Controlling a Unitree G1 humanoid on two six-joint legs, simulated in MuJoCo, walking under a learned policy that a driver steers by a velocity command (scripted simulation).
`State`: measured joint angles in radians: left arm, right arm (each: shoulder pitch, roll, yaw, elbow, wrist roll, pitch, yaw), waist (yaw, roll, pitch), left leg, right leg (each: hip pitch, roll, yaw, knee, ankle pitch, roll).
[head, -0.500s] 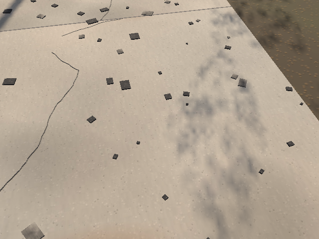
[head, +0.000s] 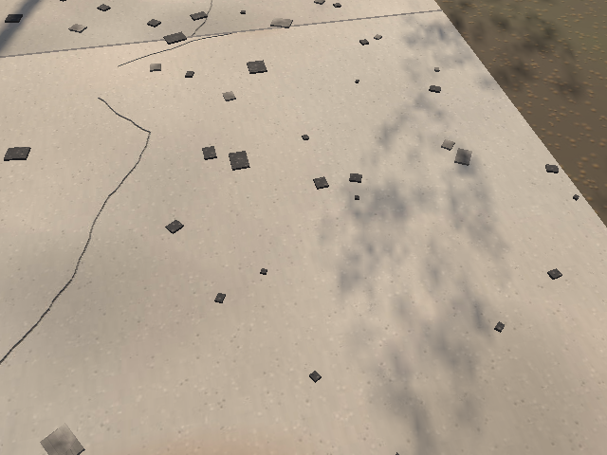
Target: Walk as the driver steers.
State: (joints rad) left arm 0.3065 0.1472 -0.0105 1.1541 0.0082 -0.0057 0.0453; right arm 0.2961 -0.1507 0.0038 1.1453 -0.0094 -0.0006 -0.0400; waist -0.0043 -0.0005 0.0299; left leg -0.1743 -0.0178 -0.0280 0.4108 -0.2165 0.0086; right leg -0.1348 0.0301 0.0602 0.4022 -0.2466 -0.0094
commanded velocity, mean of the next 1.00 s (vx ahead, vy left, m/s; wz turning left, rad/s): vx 0.08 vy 0.00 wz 0.00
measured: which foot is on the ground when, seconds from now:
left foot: down 0.00-1.00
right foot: down 0.00-1.00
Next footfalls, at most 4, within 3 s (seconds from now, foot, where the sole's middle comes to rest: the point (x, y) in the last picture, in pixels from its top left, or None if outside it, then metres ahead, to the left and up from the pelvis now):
1.26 left None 0.17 0.11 -0.78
1.78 right None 0.51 0.00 -0.78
2.34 left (253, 335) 0.82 0.15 -0.78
2.90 right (318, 244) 1.12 -0.01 -0.78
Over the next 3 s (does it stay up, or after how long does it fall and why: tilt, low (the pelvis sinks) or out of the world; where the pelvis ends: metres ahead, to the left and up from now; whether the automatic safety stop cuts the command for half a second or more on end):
stays up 1.01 0.05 -0.01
